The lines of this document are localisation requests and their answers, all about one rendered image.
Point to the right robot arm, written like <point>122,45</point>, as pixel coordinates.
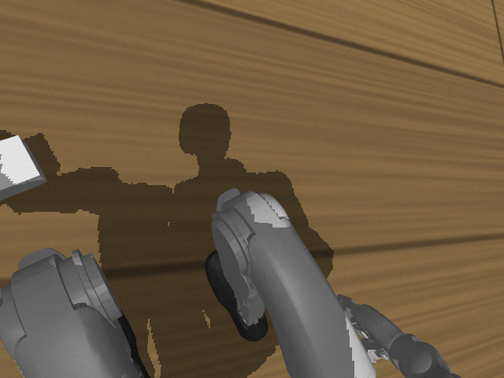
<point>416,359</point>

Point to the right robot foot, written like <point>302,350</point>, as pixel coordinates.
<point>225,296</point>

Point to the right robot hand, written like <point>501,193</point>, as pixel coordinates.
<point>378,330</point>

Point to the carton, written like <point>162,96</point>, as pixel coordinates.
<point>19,170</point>

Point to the left robot foot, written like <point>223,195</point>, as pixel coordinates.
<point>130,336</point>

